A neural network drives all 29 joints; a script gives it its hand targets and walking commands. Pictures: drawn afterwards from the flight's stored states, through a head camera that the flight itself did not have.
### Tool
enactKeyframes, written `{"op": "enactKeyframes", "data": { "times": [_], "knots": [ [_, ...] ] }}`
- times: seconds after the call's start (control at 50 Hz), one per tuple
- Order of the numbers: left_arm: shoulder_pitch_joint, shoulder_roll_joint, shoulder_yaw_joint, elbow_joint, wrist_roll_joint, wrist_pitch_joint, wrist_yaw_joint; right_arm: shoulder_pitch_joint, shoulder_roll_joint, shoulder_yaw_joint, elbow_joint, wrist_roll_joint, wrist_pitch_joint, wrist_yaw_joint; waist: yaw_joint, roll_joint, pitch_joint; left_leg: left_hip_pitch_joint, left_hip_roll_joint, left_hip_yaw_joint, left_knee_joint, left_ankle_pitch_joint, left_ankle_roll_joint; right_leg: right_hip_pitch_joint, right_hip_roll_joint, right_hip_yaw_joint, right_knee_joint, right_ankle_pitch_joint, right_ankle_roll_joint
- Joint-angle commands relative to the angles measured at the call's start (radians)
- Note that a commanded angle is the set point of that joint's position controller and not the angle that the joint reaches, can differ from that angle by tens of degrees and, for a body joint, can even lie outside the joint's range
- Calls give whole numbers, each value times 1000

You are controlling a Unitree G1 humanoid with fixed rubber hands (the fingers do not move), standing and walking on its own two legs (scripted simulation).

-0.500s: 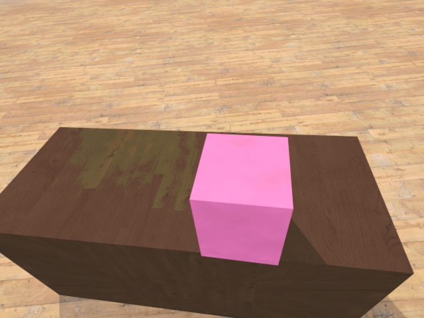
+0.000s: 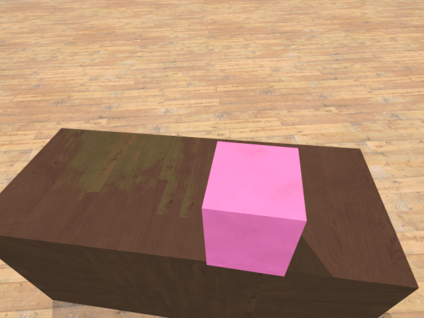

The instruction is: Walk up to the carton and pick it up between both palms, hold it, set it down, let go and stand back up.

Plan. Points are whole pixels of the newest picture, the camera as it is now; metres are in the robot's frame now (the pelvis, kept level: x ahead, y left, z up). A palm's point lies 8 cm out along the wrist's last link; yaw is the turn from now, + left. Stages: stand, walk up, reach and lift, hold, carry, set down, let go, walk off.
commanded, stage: stand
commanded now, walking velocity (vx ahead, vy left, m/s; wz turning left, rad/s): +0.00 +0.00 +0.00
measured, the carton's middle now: (250, 208) +0.42 -0.06 -0.07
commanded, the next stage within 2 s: none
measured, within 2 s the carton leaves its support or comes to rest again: neither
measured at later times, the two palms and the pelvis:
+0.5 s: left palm out of the picture -0.03 +0.22 -0.16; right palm out of the picture -0.04 -0.16 -0.15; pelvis +0.01 +0.03 +0.00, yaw +0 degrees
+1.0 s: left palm out of the picture -0.01 +0.24 -0.16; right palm out of the picture -0.02 -0.14 -0.15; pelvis +0.04 +0.06 -0.01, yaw +0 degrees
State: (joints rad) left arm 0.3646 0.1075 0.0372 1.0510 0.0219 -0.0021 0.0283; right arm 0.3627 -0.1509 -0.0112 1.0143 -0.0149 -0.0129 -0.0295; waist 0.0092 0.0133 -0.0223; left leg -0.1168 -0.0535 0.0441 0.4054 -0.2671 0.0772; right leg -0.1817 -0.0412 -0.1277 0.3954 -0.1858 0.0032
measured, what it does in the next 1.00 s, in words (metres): shifts its weight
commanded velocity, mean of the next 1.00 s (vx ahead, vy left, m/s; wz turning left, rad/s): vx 0.00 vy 0.00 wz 0.00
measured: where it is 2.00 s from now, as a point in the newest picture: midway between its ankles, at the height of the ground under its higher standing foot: outside the picture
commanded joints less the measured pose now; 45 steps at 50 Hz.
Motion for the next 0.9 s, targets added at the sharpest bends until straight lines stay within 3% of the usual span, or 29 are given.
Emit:
{"op": "enactKeyframes", "data": {
  "times": [0.0, 0.02, 0.1, 0.14, 0.18, 0.2, 0.26, 0.28, 0.3, 0.32, 0.34, 0.36, 0.38, 0.44, 0.48, 0.52, 0.54, 0.56, 0.6, 0.62, 0.64, 0.66, 0.7, 0.72, 0.76, 0.8, 0.84, 0.86, 0.88],
  "knots": [
    [46, 88, 16, 1, -6, -17, 10, 44, -101, -17, -2, 5, -26, -12, 13, -24, 78, -119, 148, -174, -148, 165, 7, 77, -85, 102, -60, 107, -16],
    [38, 88, 13, 17, -6, -15, 9, 64, -97, -12, 21, 4, -23, -14, 1, 6, 128, -124, 152, -173, -147, 218, -6, 43, -88, 107, -56, 98, -20],
    [72, 67, 4, 55, -9, -3, 14, 52, -68, 5, 42, 4, -17, -13, 11, -5, 134, -96, 163, -178, -151, 255, -5, 35, -76, 85, -43, 81, -4],
    [42, 39, -3, 72, -6, 2, 17, 75, -57, 11, 57, 0, -19, -13, -8, -29, 160, -130, 165, -188, -154, 274, -18, 50, -83, 93, -36, 80, 1],
    [51, 41, -8, 81, -14, 5, 17, 93, -75, 11, 69, 1, -20, -14, 0, -39, 140, -111, 162, -170, -137, 419, -17, 65, -79, 85, -19, 111, -1],
    [65, 25, -18, 93, -17, 4, 14, 128, -72, 6, 84, 6, -19, -18, -17, -10, 136, -70, 158, -178, -157, 383, -48, 19, -75, 75, -14, 66, 11],
    [53, 54, -7, 110, -13, 6, 22, 94, -68, 14, 92, 3, -18, -23, -8, -27, 181, -57, 166, -172, -139, 439, -32, 1, -85, 65, -19, 76, 15],
    [48, 74, -7, 104, -15, 6, 24, 138, -56, 13, 105, 5, -16, -19, -24, -2, 177, -59, 168, -182, -147, 478, -52, 9, -85, 72, -3, 70, 17],
    [65, 77, -4, 118, -18, 10, 22, 152, -47, 16, 124, 6, -13, -22, -17, 21, 162, -47, 163, -192, -160, 447, -54, 11, -78, 72, 0, 54, 27],
    [61, 59, -4, 126, -14, 16, 21, 120, -22, 27, 112, 5, -15, -20, -11, -16, 166, -65, 158, -178, -162, 372, -31, 12, -77, 63, -9, 37, 26],
    [86, 48, -7, 137, -15, 22, 18, 135, -43, 18, 118, 5, -13, -22, -20, 6, 192, -60, 169, -201, -196, 279, -64, -24, -69, 62, 5, 13, 32],
    [57, 45, -7, 141, -11, 27, 15, 139, -46, 22, 115, 4, -11, -20, -26, -33, 227, -135, 171, -225, -222, 198, -60, -12, -80, 61, 0, 1, 32],
    [79, 20, -15, 144, -13, 28, 17, 128, -42, 18, 125, -1, -3, -23, 1, 31, 236, -137, 151, -200, -237, 95, -51, -6, -80, 62, -13, 16, 37],
    [65, 26, -14, 147, -7, 21, 21, 100, -24, 29, 118, -2, -11, -18, 8, -58, 222, -178, 132, -189, -188, 163, -6, 78, -106, 85, -33, 55, 27],
    [74, 27, -16, 150, -15, 17, 21, 110, -18, 28, 135, 4, -19, -23, 2, 10, 190, -102, 157, -212, -207, 291, -56, 12, -92, 71, 0, 41, 28],
    [48, 44, -14, 153, -15, 21, 24, 137, -26, 22, 141, 9, -15, -26, -24, 30, 210, -88, 155, -214, -218, 280, -73, -18, -80, 61, 14, 35, 34],
    [40, 51, -11, 154, -11, 25, 24, 153, -31, 25, 150, 0, -12, -25, -22, -8, 196, -76, 158, -222, -208, 321, -74, -10, -82, 54, 15, 25, 35],
    [52, 41, -11, 156, -13, 25, 27, 158, -42, 24, 150, 1, -10, -26, -19, 21, 193, -71, 156, -213, -211, 302, -71, -3, -83, 55, 12, 31, 38],
    [67, 29, -19, 167, -13, 15, 27, 129, -44, 21, 144, 3, -13, -19, -7, -95, 196, -70, 139, -183, -183, 207, -19, -17, -107, 83, -33, 41, 33],
    [51, 70, -5, 166, -20, 14, 21, 177, -61, 14, 153, 4, -13, -23, -41, -41, 139, -23, 150, -201, -208, 263, -52, -5, -89, 55, 11, 27, 46],
    [74, 20, -17, 170, -19, 12, 19, 126, -39, 21, 140, 1, -16, -23, 3, -52, 165, -49, 160, -190, -192, 233, -5, -2, -101, 73, -23, 16, 41],
    [56, 37, -12, 176, -14, 12, 18, 142, -26, 22, 141, 4, -20, -21, -19, -79, 137, -50, 142, -186, -181, 270, -15, 34, -95, 69, -4, 51, 36],
    [62, 21, -17, 175, -12, 18, 27, 117, -23, 25, 143, 2, -26, -17, -10, -57, 150, -52, 145, -181, -166, 327, -11, 36, -100, 78, -7, 59, 35],
    [42, 13, -18, 162, -16, 16, 23, 137, -15, 27, 147, 7, -26, -21, -15, 17, 122, -29, 128, -145, -172, 407, -34, 25, -97, 64, 8, 64, 38],
    [42, 41, -10, 174, -17, 16, 28, 155, -43, 18, 151, -3, -27, -23, -28, -44, 139, -16, 146, -200, -155, 439, -43, 21, -92, 52, 13, 43, 45],
    [57, 32, -9, 173, -23, 27, 29, 167, -29, 25, 161, 4, -23, -24, -36, 54, 154, 9, 166, -226, -178, 492, -81, -16, -79, 44, 33, 8, 63],
    [103, 2, -16, 187, -18, 27, 31, 132, -26, 29, 149, 4, -23, -27, -2, 2, 168, 3, 154, -180, -137, 589, -37, -1, -95, 41, 16, 50, 58],
    [104, 31, -17, 185, -19, 30, 30, 180, -21, 31, 163, 5, -26, -29, -21, 8, 167, 15, 159, -184, -135, 701, -61, -5, -79, 24, 55, 43, 66],
    [110, -20, -24, 180, -25, 28, 30, 164, -69, 21, 160, 9, -27, -29, -2, 10, 141, 25, 158, -178, -131, 711, -50, 4, -94, 33, 31, 50, 65]
  ]
}}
